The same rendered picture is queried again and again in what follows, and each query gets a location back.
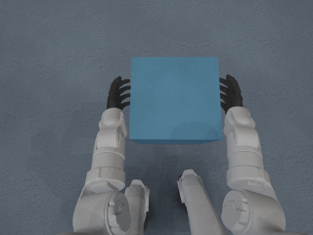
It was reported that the left robot thigh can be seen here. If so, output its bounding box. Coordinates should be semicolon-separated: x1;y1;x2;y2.
122;184;150;235

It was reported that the robot left hand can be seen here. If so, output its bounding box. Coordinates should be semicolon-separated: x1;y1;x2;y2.
107;76;131;110

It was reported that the left robot forearm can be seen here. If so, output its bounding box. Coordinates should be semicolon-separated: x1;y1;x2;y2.
72;108;128;229

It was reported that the right robot upper arm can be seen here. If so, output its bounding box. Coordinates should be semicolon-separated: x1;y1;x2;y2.
221;188;308;235

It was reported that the robot left foot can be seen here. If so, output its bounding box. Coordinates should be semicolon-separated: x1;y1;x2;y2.
143;194;150;231

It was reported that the carton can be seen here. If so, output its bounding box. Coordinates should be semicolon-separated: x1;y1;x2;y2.
129;57;223;145

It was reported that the robot right hand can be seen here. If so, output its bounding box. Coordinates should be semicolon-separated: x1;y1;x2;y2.
219;74;243;115

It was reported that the left robot upper arm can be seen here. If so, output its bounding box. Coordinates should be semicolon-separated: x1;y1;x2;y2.
56;190;132;235

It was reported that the right robot forearm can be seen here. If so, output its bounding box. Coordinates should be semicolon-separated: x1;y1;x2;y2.
223;106;286;222

